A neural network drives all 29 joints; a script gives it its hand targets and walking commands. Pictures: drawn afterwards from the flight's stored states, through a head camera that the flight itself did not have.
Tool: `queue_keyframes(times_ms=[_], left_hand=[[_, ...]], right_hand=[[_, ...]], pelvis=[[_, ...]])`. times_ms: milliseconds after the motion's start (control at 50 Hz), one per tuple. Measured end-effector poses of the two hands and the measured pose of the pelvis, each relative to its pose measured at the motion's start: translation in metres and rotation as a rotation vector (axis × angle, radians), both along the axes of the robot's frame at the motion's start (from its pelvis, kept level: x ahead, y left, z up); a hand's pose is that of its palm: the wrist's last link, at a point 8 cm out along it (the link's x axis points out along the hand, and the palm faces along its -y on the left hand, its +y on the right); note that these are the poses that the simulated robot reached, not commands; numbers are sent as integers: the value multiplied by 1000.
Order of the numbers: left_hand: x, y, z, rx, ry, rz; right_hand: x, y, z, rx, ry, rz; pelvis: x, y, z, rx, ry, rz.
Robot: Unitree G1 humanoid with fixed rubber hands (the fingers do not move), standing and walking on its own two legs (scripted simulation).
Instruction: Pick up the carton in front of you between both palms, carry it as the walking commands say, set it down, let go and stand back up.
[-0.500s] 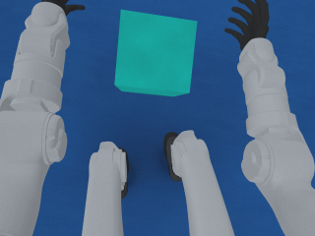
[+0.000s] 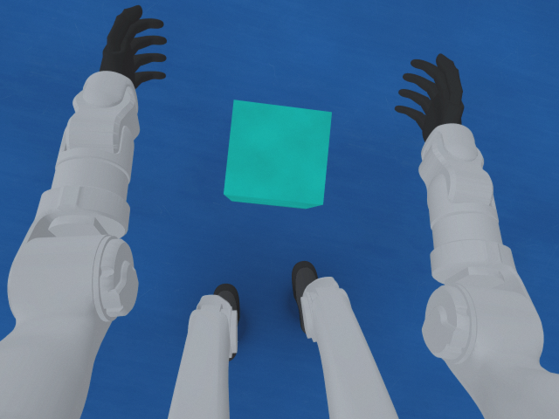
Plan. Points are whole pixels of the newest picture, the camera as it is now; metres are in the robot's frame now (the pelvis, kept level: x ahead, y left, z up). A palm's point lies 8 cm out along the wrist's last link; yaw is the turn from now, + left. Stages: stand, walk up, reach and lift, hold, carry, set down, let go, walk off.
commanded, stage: let go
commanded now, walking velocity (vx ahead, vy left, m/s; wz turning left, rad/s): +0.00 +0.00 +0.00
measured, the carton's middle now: (275, 162) +0.50 -0.06 -0.51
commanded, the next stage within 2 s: stand in 1.30 s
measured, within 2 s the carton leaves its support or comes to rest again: neither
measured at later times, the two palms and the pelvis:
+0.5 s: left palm (53, 217) +0.38 +0.18 +0.01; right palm (541, 237) +0.31 -0.26 +0.02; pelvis +0.06 -0.02 +0.11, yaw +0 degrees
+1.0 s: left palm out of the picture +0.25 +0.24 +0.08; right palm out of the picture +0.25 -0.23 +0.07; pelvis +0.09 +0.01 +0.14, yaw -1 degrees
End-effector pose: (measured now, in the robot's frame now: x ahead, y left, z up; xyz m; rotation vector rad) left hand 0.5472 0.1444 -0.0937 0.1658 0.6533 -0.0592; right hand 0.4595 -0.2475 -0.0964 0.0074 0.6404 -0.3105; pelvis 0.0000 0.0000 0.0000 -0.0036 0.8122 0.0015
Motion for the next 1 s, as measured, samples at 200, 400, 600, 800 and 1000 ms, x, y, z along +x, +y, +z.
queue_keyframes(times_ms=[200,400,600,800,1000], left_hand=[[-79,16,33,66,44,107],[-141,25,81,65,61,104],[-200,45,121,64,86,84],[-259,76,154,60,99,94],[-293,95,170,62,124,113]], right_hand=[[-52,-2,38,-62,118,191],[-110,-17,94,-66,153,236],[-180,-8,138,-58,168,220],[-218,9,167,-54,171,224],[-210,22,169,-58,165,263]], pelvis=[[25,-9,52,16,-111,5],[51,-19,91,16,-292,-5],[76,-15,120,5,-496,-19],[90,-1,139,-12,-707,-22],[91,9,141,-18,-848,-18]])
